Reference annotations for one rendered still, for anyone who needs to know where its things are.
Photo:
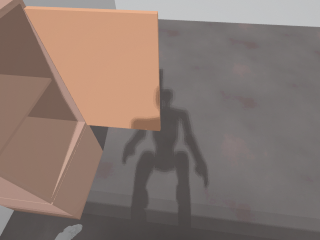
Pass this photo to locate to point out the robot left hand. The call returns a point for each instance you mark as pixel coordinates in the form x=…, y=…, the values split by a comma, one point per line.
x=69, y=232

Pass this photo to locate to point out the cupboard door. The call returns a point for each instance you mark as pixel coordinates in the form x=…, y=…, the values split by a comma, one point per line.
x=108, y=60

